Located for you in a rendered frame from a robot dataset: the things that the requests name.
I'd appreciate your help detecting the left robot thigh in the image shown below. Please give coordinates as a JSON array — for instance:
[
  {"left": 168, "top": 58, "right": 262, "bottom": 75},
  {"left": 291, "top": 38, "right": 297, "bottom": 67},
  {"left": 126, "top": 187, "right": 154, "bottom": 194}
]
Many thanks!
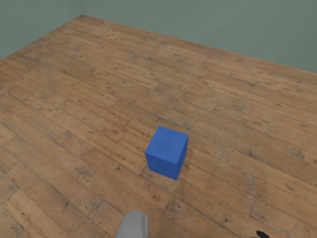
[{"left": 114, "top": 211, "right": 149, "bottom": 238}]

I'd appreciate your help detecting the carton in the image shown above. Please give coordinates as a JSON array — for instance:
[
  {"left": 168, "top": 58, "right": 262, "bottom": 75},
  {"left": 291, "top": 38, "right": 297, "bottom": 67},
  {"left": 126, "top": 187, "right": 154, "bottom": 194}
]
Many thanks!
[{"left": 145, "top": 125, "right": 188, "bottom": 180}]

